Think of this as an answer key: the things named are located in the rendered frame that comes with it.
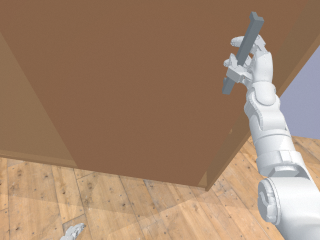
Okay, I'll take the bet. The handle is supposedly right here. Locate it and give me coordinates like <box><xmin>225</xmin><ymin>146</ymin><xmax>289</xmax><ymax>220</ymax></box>
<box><xmin>222</xmin><ymin>11</ymin><xmax>264</xmax><ymax>95</ymax></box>

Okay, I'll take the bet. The robot right hand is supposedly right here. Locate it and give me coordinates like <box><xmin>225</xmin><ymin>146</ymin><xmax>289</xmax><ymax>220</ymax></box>
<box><xmin>223</xmin><ymin>34</ymin><xmax>273</xmax><ymax>90</ymax></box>

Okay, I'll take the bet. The robot left hand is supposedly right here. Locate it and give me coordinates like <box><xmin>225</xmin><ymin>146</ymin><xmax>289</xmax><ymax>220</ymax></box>
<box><xmin>60</xmin><ymin>223</ymin><xmax>85</xmax><ymax>240</ymax></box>

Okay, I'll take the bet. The right robot forearm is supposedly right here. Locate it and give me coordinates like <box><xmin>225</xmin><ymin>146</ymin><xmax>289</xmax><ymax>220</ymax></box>
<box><xmin>244</xmin><ymin>81</ymin><xmax>320</xmax><ymax>196</ymax></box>

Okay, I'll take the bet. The right robot upper arm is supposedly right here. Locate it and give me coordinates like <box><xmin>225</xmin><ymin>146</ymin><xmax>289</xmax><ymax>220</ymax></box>
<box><xmin>257</xmin><ymin>177</ymin><xmax>320</xmax><ymax>240</ymax></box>

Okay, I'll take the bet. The wardrobe door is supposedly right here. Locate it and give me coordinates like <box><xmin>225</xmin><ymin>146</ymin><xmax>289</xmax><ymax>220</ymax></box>
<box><xmin>0</xmin><ymin>32</ymin><xmax>74</xmax><ymax>161</ymax></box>
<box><xmin>0</xmin><ymin>0</ymin><xmax>308</xmax><ymax>187</ymax></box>

